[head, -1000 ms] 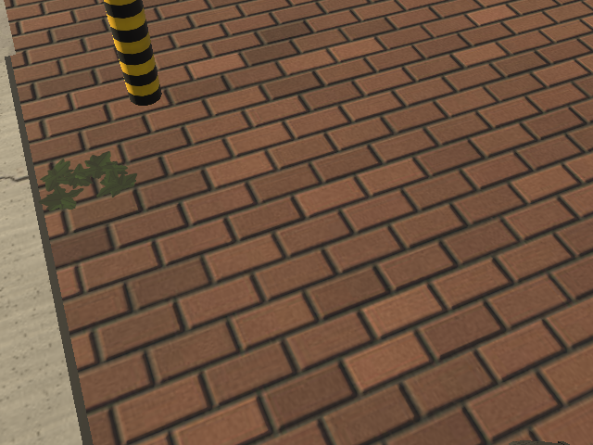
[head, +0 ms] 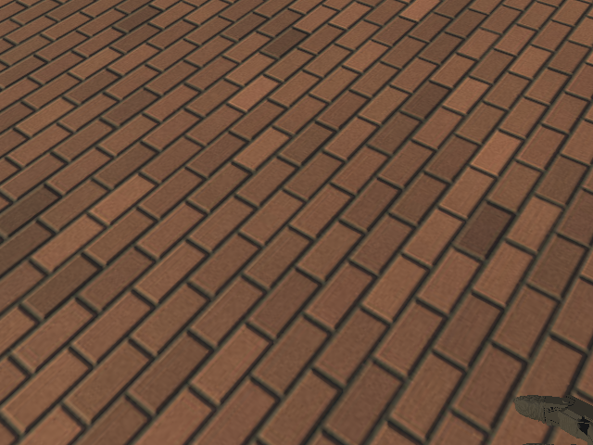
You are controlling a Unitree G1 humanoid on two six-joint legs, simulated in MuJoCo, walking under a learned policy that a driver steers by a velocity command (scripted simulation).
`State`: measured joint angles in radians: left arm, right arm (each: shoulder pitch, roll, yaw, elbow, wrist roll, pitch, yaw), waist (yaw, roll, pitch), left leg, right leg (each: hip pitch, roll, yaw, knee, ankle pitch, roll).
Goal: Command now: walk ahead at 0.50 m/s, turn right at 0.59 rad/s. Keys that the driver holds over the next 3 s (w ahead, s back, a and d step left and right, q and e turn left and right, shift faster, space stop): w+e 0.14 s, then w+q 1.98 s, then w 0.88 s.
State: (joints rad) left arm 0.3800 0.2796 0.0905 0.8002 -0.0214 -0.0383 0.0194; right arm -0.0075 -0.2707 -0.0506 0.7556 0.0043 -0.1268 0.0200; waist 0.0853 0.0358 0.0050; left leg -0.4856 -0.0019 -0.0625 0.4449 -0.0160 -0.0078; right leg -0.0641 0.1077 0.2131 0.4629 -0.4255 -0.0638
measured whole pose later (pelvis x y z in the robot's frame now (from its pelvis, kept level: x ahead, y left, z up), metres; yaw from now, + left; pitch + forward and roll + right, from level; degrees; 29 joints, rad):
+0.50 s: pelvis +0.26 -0.03 +0.00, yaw -2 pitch +3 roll +1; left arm 0.02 0.25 0.04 0.63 0.00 -0.09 -0.02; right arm 0.42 -0.29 -0.07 0.91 0.02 -0.06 0.01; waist -0.11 0.00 0.01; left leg -0.10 0.03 -0.03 0.52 -0.42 -0.02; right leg -0.45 -0.02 0.01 0.51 -0.10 -0.02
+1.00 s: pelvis +0.51 +0.02 -0.02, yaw +15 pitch +2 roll -2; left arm 0.33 0.30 0.09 0.85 -0.01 -0.05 0.02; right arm 0.06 -0.28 -0.07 0.67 0.02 -0.02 0.05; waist 0.05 0.02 0.04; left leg -0.53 0.01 0.05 0.64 -0.16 0.10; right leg 0.02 -0.12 -0.26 0.60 -0.47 0.06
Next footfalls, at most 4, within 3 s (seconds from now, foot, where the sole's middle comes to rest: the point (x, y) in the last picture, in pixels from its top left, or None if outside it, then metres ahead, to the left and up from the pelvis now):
0.02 left None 0.18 0.13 -0.77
0.48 right None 0.38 -0.16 -0.77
0.98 left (285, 372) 0.63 0.14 -0.77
1.46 right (327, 259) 0.97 0.06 -0.77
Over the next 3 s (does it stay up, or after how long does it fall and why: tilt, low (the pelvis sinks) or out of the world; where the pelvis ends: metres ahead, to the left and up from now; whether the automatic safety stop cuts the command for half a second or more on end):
stays up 1.29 0.75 0.00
